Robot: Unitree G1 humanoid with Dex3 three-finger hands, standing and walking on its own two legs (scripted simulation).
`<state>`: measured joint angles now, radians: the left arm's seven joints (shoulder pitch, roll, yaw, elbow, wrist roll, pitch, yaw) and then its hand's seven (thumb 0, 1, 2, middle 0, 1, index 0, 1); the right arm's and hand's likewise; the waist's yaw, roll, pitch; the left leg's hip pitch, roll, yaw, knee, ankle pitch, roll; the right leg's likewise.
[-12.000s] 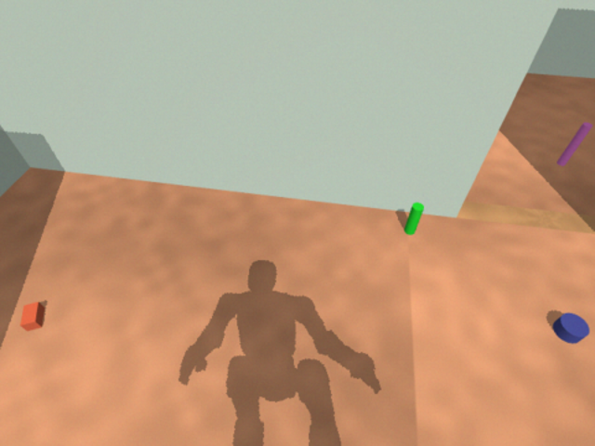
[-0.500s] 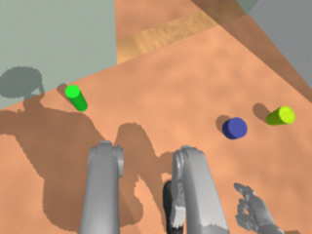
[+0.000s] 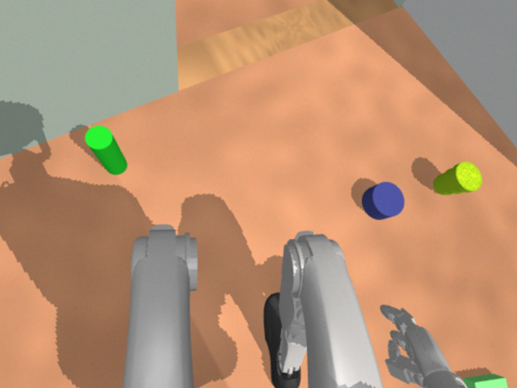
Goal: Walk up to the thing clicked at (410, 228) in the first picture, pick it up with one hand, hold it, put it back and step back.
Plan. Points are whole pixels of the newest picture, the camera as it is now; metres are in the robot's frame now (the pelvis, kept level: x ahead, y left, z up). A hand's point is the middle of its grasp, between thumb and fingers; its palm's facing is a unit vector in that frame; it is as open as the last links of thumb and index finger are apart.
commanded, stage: go down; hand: left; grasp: from the side
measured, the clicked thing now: (108, 152) +0.50 +0.30 -0.29
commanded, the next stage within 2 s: approach in 0.16 s
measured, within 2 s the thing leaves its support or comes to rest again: neither
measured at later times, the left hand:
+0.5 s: hand out of the picture +0.36 +0.50 +0.02, palm faces +0.46 -0.89 -0.05, open 17.4 cm
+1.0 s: hand (11, 165) +0.40 +0.38 -0.12, palm faces +0.30 -0.95 +0.03, open 17.7 cm
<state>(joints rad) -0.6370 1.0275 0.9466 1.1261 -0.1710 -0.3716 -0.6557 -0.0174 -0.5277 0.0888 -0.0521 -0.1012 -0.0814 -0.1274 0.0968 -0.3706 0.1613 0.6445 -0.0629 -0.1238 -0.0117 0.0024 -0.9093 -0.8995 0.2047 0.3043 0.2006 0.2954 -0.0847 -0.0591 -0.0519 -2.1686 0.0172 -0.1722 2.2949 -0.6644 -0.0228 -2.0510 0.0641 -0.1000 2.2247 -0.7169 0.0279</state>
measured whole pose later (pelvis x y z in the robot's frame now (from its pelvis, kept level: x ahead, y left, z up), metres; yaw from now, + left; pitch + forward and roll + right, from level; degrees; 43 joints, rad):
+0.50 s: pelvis +0.00 +0.00 -0.02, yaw -1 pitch +28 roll -9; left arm -0.73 1.12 0.90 1.26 -0.26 -0.50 -0.68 -0.02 -0.60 0.03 -0.20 -0.14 -0.11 -0.12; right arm 0.06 -0.39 0.22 0.62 -0.09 -0.11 0.00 0.00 -0.90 -0.89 0.20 0.30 0.20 0.30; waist -0.07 -0.11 -0.01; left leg -2.21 0.02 -0.19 2.37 -0.66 -0.03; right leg -2.09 0.07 -0.12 2.29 -0.71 0.03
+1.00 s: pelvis +0.00 +0.00 -0.03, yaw -3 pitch +27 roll -12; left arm -0.68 0.84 0.59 1.33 -0.27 -0.63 -0.49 -0.02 -0.61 0.05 -0.02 -0.07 -0.05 -0.10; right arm -0.13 -0.35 0.31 0.64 -0.11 -0.05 0.00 0.00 -0.86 -0.88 0.20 0.30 0.20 0.30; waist -0.12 -0.10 0.02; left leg -2.23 0.01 -0.23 2.41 -0.67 -0.03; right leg -2.08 0.08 -0.15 2.31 -0.72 0.04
